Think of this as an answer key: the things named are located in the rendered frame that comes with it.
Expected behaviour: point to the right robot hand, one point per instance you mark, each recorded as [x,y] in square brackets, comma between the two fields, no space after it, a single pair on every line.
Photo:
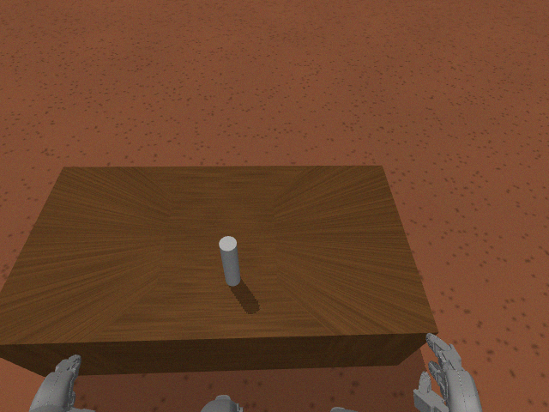
[456,385]

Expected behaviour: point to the can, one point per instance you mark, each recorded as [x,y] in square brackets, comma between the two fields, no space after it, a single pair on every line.
[229,257]

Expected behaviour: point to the left robot hand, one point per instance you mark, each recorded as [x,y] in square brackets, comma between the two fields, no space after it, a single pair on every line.
[57,387]

